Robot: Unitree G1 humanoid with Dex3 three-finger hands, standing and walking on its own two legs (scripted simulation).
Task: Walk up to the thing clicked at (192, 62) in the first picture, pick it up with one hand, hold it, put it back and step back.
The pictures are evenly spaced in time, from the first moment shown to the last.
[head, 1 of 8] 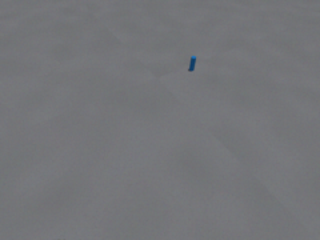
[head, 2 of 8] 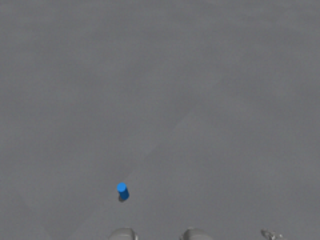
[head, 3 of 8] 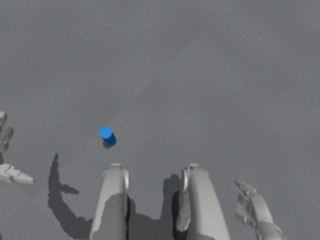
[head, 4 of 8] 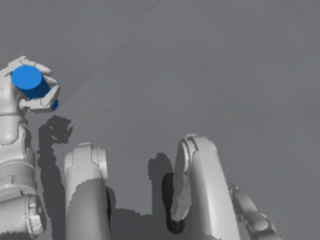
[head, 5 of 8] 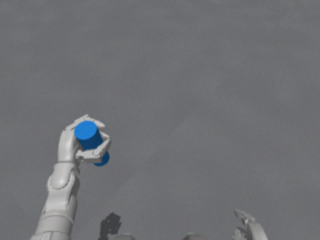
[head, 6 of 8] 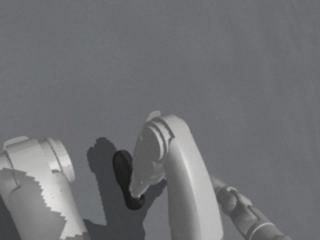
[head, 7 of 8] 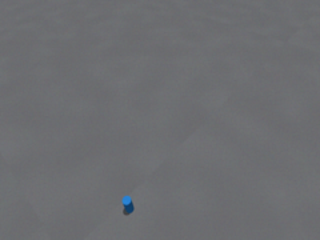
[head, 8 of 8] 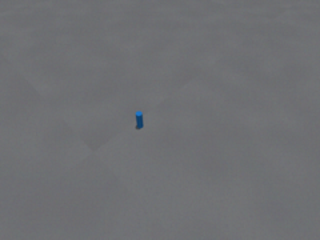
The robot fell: no
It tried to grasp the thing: yes
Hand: left
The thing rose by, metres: 0.70
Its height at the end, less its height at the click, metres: +0.00
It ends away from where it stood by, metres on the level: 0.01
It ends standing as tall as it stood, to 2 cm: yes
